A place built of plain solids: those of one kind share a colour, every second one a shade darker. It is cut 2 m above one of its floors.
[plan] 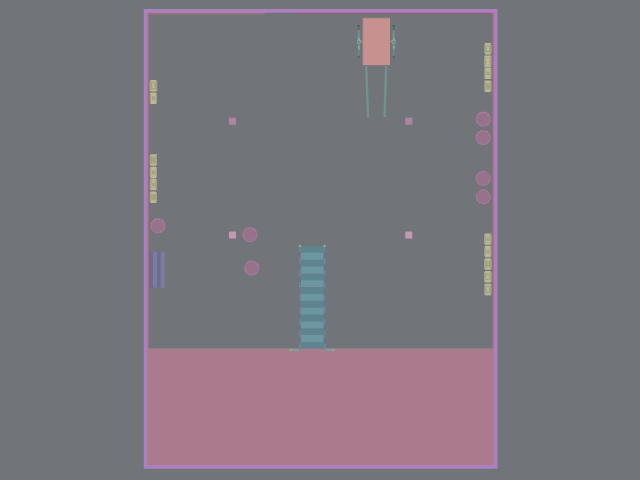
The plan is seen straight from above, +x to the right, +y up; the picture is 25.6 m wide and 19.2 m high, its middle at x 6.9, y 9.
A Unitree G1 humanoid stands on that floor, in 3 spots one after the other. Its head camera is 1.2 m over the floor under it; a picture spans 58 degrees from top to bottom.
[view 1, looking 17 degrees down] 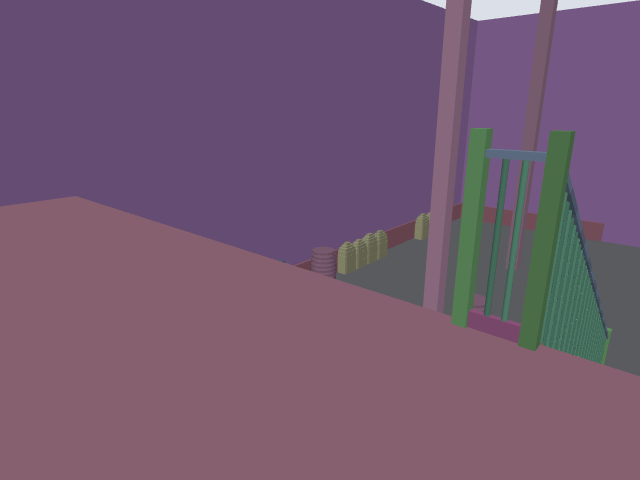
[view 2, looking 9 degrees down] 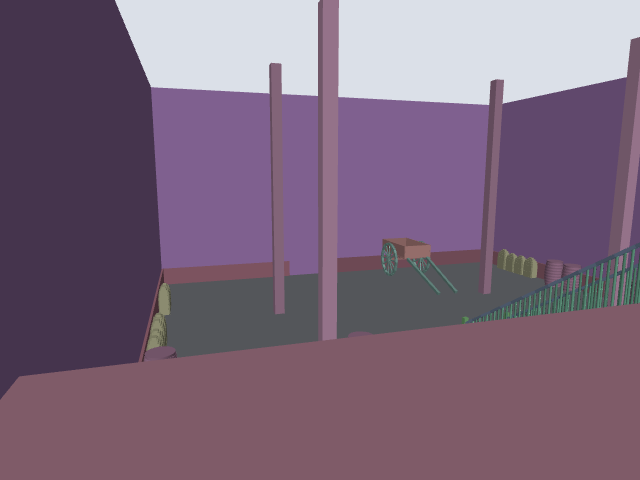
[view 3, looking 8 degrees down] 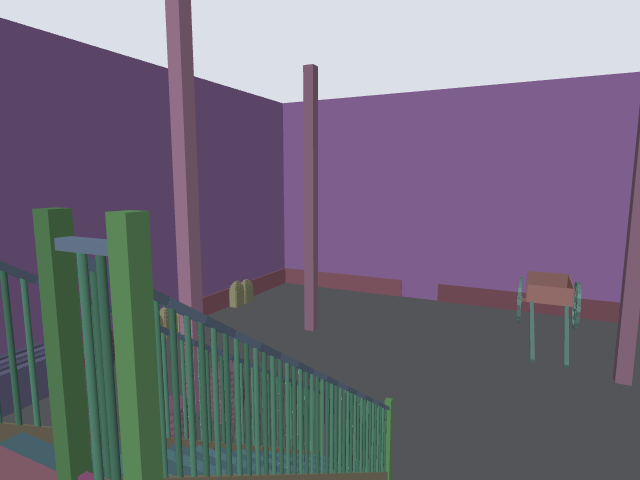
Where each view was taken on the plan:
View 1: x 6.59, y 2.35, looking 131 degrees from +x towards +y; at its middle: wall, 10.51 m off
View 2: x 1.00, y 1.82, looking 73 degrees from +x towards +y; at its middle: post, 7.83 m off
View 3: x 8.59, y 3.65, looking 116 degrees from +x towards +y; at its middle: wall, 16.23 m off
